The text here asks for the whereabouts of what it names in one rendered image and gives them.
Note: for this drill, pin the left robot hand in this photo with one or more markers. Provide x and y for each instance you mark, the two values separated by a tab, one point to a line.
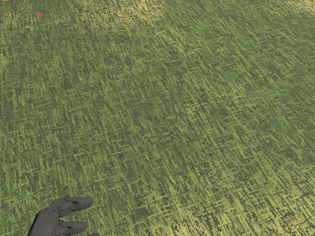
47	223

